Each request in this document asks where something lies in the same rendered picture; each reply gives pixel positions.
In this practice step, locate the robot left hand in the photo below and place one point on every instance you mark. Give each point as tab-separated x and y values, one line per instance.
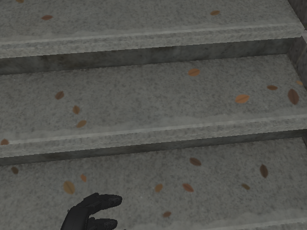
78	218

